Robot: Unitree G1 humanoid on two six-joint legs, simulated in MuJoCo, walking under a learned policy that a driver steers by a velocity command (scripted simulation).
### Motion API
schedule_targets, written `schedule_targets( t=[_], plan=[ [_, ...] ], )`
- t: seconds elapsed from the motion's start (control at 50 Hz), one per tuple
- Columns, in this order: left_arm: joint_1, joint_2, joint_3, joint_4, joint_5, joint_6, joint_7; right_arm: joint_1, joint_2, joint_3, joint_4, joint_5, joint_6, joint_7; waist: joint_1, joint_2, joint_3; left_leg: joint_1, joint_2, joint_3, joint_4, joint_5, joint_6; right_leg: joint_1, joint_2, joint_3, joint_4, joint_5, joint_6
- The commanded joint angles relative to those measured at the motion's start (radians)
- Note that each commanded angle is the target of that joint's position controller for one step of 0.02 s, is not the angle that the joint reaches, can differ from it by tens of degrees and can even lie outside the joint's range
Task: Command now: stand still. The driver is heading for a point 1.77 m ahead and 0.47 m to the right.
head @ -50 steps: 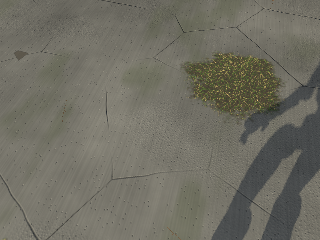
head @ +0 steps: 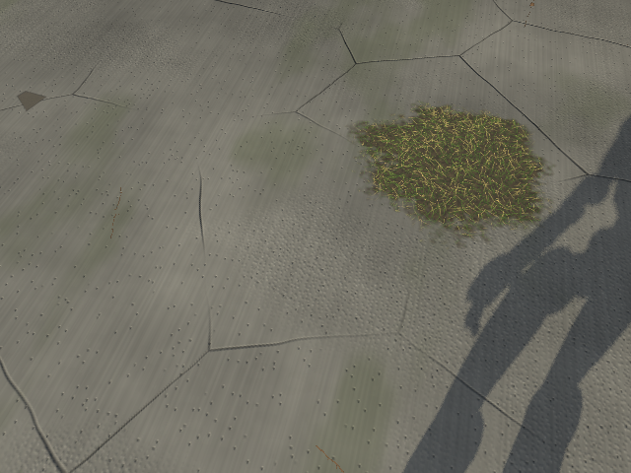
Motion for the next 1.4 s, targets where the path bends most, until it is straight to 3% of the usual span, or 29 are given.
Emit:
schedule_targets(
  t=[0.02,0.08,0.14,0.18,0.22,0.28,0.3,0.32,0.34,0.36,0.4,0.48,0.58,0.7,0.74,0.78,0.8,0.82,0.84,0.86,0.88,0.94,1.02,1.24,1.3,1.34,1.36,1.38,1.4],
  plan=[
    [0.003,0.1,0.013,-0.028,0.0,-0.007,0.003,0.075,-0.088,-0.013,-0.011,0.001,-0.005,-0.002,0.0,0.01,0.007,-0.135,0.03,-0.031,-0.12,0.059,0.017,0.097,-0.034,0.037,-0.065,0.098,-0.036],
    [0.028,0.105,0.018,-0.016,-0.009,-0.008,0.005,0.098,-0.123,-0.027,-0.01,0.013,0.0,-0.009,-0.007,0.055,0.035,-0.155,0.043,-0.07,-0.15,-0.306,0.068,0.018,0.027,-0.025,0.0,-0.317,-0.042],
    [-0.05,0.071,0.014,-0.061,-0.015,-0.048,-0.012,0.152,-0.202,-0.058,-0.02,0.03,-0.02,-0.01,-0.045,0.177,0.127,-0.11,0.264,-0.365,-0.308,-0.529,0.197,-0.195,0.031,-0.081,0.237,-0.249,-0.043],
    [-0.073,0.071,0.016,-0.082,-0.024,-0.075,-0.03,0.134,-0.197,-0.064,-0.033,0.025,-0.04,-0.006,-0.04,0.171,0.172,-0.073,0.355,-0.458,-0.334,-0.429,0.242,-0.308,-0.045,-0.027,0.36,-0.256,-0.064],
    [-0.063,0.074,0.017,-0.091,-0.037,-0.095,-0.041,0.102,-0.177,-0.063,-0.051,0.032,-0.052,0.005,-0.018,0.145,0.165,-0.022,0.315,-0.372,-0.292,-0.284,0.201,-0.298,-0.068,-0.022,0.25,-0.289,-0.081],
    [0.153,0.089,0.043,-0.002,-0.032,-0.1,-0.044,0.058,-0.188,-0.064,-0.072,0.037,-0.047,0.018,0.075,0.107,0.063,-0.217,0.17,-0.171,-0.125,-0.058,0.135,0.177,0.047,-0.136,0.032,-0.067,-0.058],
    [0.28,0.126,0.06,0.027,-0.029,-0.098,-0.043,0.021,-0.17,-0.056,-0.088,0.033,-0.053,0.02,0.134,0.02,0.017,-0.301,0.11,-0.086,0.093,0.108,0.096,0.318,-0.023,-0.01,-0.025,-0.085,-0.086],
    [0.418,0.251,0.088,0.04,-0.029,-0.1,-0.039,0.018,-0.087,-0.035,-0.129,0.024,-0.068,0.021,0.158,-0.282,-0.061,-0.519,-0.022,0.048,0.478,0.004,0.015,0.492,-0.269,0.424,-0.201,-0.172,-0.215],
    [0.447,0.214,0.065,0.048,-0.01,-0.116,-0.049,-0.015,-0.081,-0.035,-0.153,0.039,-0.085,0.02,0.15,-0.274,-0.102,-0.627,-0.05,-0.088,0.728,-0.225,0.02,0.49,-0.398,0.744,-0.328,-0.276,-0.311],
    [0.338,0.166,0.043,0.018,-0.008,-0.131,-0.048,-0.045,-0.109,-0.043,-0.168,0.064,-0.097,0.027,0.096,-0.156,-0.012,-0.727,0.02,-0.143,0.843,-0.171,0.055,0.434,-0.408,0.673,-0.316,-0.321,-0.292],
    [0.203,0.113,0.018,-0.032,-0.005,-0.139,-0.058,-0.062,-0.126,-0.052,-0.165,0.054,-0.108,0.035,0.042,-0.051,0.05,-0.725,0.1,-0.123,0.794,0.025,0.092,0.321,-0.317,0.422,-0.331,-0.205,-0.219],
    [0.255,0.098,0.0,-0.027,0.005,-0.123,-0.045,-0.08,-0.117,-0.068,-0.165,0.033,-0.084,0.045,0.016,-0.062,0.05,-0.623,0.126,-0.065,0.611,0.159,0.058,0.247,-0.217,0.166,-0.359,0.147,-0.174],
    [0.289,0.147,0.007,-0.046,0.006,-0.113,-0.018,-0.319,-0.078,-0.046,-0.257,0.029,-0.08,0.056,0.055,-0.054,0.089,-0.587,0.09,-0.017,0.258,0.335,0.016,0.194,-0.195,0.069,-0.404,0.216,-0.176],
    [0.349,0.158,0.025,-0.03,-0.015,-0.101,-0.014,-0.441,-0.11,-0.04,-0.314,0.038,-0.089,0.088,0.051,-0.065,0.11,-0.532,0.053,-0.013,0.069,0.34,0.067,0.345,-0.256,0.028,-0.355,0.317,-0.159],
    [0.327,0.18,0.034,-0.041,-0.011,-0.092,-0.015,-0.366,-0.156,-0.061,-0.306,0.036,-0.094,0.091,-0.007,-0.097,0.035,-0.38,0.005,0.009,0.06,0.277,0.098,0.388,-0.265,0.024,-0.232,0.627,-0.139],
    [0.283,0.171,0.028,-0.063,-0.002,-0.08,-0.019,-0.049,-0.242,-0.107,-0.223,0.04,-0.093,0.076,-0.169,-0.112,-0.154,0.06,-0.011,0.0,0.07,0.262,0.148,0.246,-0.195,-0.008,0.141,0.757,-0.091],
    [0.323,0.104,0.008,-0.094,0.009,-0.083,-0.025,0.116,-0.33,-0.129,-0.19,0.015,-0.09,0.062,-0.176,0.04,-0.319,0.419,0.233,-0.307,0.064,0.148,0.226,-0.061,-0.094,-0.045,0.499,0.371,-0.052],
    [0.431,-0.021,-0.025,-0.083,-0.013,-0.106,-0.032,0.14,-0.333,-0.119,-0.18,0.003,-0.09,0.072,-0.109,0.273,-0.485,0.596,0.428,-0.779,-0.125,-0.043,0.342,-0.303,0.059,0.069,0.787,-0.372,-0.023],
    [0.325,0.101,0.009,-0.095,-0.046,-0.126,-0.033,0.08,-0.242,-0.095,-0.186,0.012,-0.095,0.072,-0.127,0.185,-0.364,0.487,0.383,-0.739,-0.19,-0.095,0.281,-0.389,0.006,0.157,0.888,-0.353,-0.039],
    [0.237,0.14,0.022,-0.128,-0.061,-0.134,-0.029,-0.015,-0.199,-0.082,-0.198,0.017,-0.1,0.069,-0.102,0.145,-0.207,0.322,0.359,-0.557,-0.208,-0.034,0.231,-0.434,-0.045,0.118,0.89,-0.263,-0.052],
    [0.197,0.139,0.027,-0.136,-0.052,-0.134,-0.018,-0.097,-0.171,-0.072,-0.209,0.012,-0.107,0.07,-0.064,0.057,-0.14,0.16,0.33,-0.434,-0.238,0.063,0.204,-0.384,-0.098,0.104,0.842,-0.166,-0.056],
    [0.25,0.075,0.041,-0.123,-0.042,-0.089,-0.014,-0.146,-0.107,-0.06,-0.183,-0.01,-0.117,0.075,0.015,0.092,-0.07,-0.061,0.254,-0.2,-0.322,0.169,0.171,-0.245,-0.158,0.109,0.744,-0.079,-0.07],
    [0.148,0.082,0.053,-0.178,-0.032,-0.056,-0.011,-0.117,-0.157,-0.072,-0.162,-0.011,-0.121,0.05,0.025,0.067,0.01,-0.087,0.254,-0.069,-0.384,0.234,0.187,-0.375,-0.17,0.119,0.642,0.033,-0.052],
    [-0.19,0.056,0.029,-0.342,-0.021,-0.073,-0.087,0.053,-0.226,-0.092,-0.146,0.011,-0.071,0.011,-0.072,0.027,0.081,0.216,0.287,0.156,-0.3,0.475,0.147,-0.491,-0.11,-0.047,0.181,0.179,-0.062],
    [-0.136,0.107,0.05,-0.369,-0.026,-0.068,-0.101,0.013,-0.268,-0.105,-0.171,0.022,-0.051,0.007,-0.007,0.089,0.007,0.259,0.296,0.199,-0.12,0.941,0.116,-0.318,-0.021,-0.132,0.163,0.028,-0.113],
    [0.117,0.203,0.102,-0.321,-0.033,-0.068,-0.094,-0.031,-0.284,-0.106,-0.192,0.029,-0.039,0.005,0.139,0.098,-0.135,0.171,0.253,0.226,0.234,1.055,0.071,0.04,0.067,-0.15,0.081,0.053,-0.177],
    [0.266,0.298,0.14,-0.288,-0.03,-0.058,-0.069,-0.024,-0.259,-0.095,-0.214,0.014,-0.047,0.005,0.19,-0.009,-0.227,-0.078,0.206,0.227,0.549,0.727,0.021,0.342,-0.046,0.065,0.041,0.031,-0.235],
    [0.234,0.384,0.146,-0.297,-0.029,-0.065,-0.065,0.059,-0.09,-0.049,-0.266,-0.012,-0.08,0.024,0.05,-0.239,-0.301,-0.517,-0.018,0.095,0.886,-0.231,-0.035,0.631,-0.288,0.653,-0.065,-0.096,-0.416],
    [0.286,0.313,0.122,-0.315,-0.011,-0.077,-0.069,-0.053,-0.168,-0.059,-0.298,0.036,-0.13,0.039,0.117,-0.138,-0.397,-0.637,-0.035,-0.128,0.981,-0.264,-0.01,0.696,-0.34,0.844,-0.207,-0.147,-0.435]
  ],
)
